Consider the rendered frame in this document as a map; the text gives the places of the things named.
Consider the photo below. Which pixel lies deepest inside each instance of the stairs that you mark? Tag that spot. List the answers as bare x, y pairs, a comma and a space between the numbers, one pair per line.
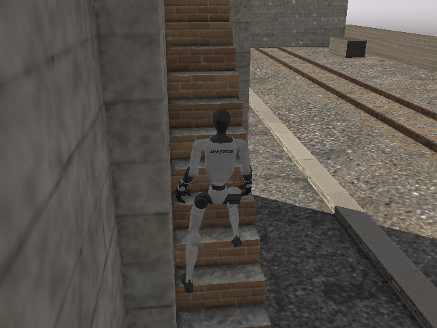
228, 282

